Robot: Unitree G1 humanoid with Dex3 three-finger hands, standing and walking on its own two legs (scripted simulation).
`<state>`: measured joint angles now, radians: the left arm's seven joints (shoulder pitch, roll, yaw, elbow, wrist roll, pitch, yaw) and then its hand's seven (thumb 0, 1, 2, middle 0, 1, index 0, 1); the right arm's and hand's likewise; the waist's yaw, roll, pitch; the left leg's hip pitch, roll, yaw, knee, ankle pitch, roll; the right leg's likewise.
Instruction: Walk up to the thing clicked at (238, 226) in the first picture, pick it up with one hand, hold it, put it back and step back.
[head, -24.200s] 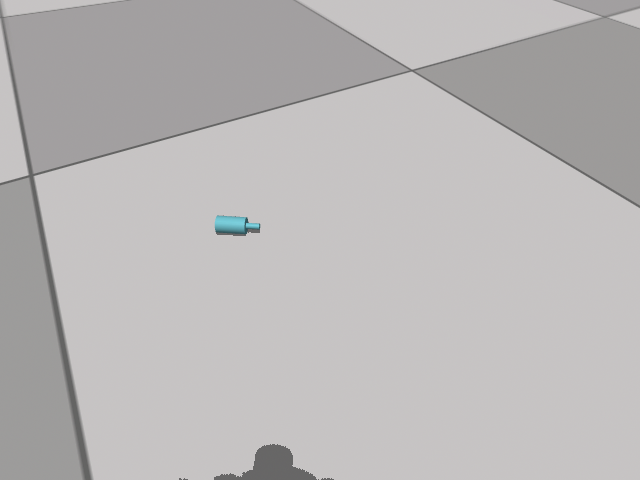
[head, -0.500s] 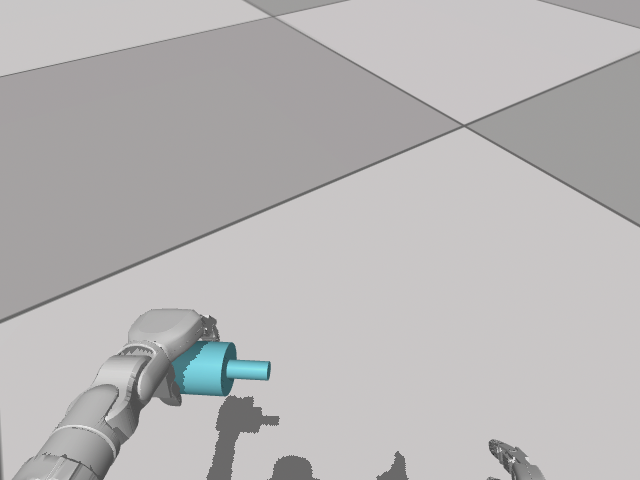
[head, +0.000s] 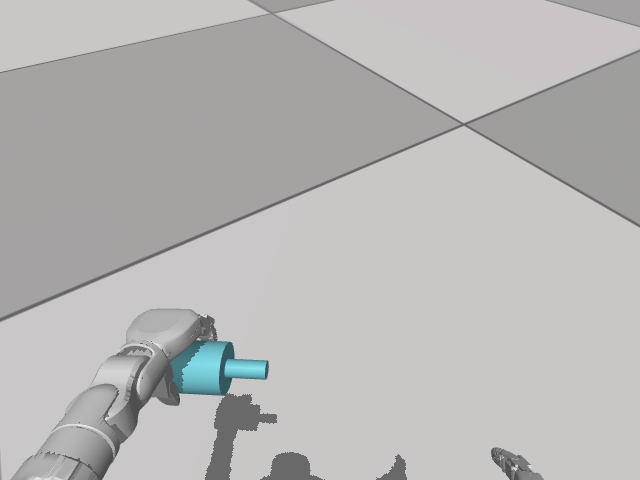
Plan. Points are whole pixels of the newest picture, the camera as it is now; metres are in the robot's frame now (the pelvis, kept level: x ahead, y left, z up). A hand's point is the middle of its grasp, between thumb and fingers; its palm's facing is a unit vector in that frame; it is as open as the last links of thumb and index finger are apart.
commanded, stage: crouch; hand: left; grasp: from above
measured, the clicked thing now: (203, 367) +0.30 +0.19 -0.06
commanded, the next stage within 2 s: lower in 2.00 s
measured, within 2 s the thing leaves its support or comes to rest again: neither
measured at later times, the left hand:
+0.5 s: hand (203, 384) +0.32 +0.22 -0.18, palm faces -0.43 +0.07 -0.90, open 10.0 cm
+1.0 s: hand (238, 398) +0.39 +0.21 -0.42, palm faces -0.45 +0.04 -0.89, open 10.0 cm
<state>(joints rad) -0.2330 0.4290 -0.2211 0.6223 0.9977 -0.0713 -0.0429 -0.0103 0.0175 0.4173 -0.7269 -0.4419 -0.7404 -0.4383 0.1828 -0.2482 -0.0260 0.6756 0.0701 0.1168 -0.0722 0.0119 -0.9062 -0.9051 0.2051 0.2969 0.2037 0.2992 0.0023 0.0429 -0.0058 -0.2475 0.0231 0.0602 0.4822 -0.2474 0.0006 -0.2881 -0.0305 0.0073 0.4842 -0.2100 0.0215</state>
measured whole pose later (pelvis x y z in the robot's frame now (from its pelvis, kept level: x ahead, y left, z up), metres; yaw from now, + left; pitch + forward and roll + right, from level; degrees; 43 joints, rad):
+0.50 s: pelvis -0.02 +0.00 -0.08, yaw +1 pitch +18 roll -1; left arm -0.51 0.38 -0.18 1.10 1.19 -0.12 0.33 -0.01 0.03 0.36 -0.76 -0.40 -0.78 -0.40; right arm 0.22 -0.27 -0.08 0.71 0.00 0.07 -0.02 0.01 -0.90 -0.90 0.21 0.30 0.21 0.30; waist -0.08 0.00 -0.13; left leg -0.93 0.04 0.01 1.08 -0.46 0.00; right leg -0.94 -0.03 -0.02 1.04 -0.41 0.02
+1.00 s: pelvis -0.06 +0.01 -0.28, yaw +0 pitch +37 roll -3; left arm -0.85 0.50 -0.06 1.29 1.22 -0.11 0.34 -0.01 0.02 0.38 -0.77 -0.39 -0.78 -0.39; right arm 0.22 -0.22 -0.03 0.73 -0.07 -0.03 0.02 0.01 -0.90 -0.90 0.21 0.30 0.21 0.30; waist -0.21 0.05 -0.19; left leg -1.86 0.03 -0.03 1.87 -0.66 0.02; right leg -1.85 -0.04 -0.02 1.81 -0.60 0.03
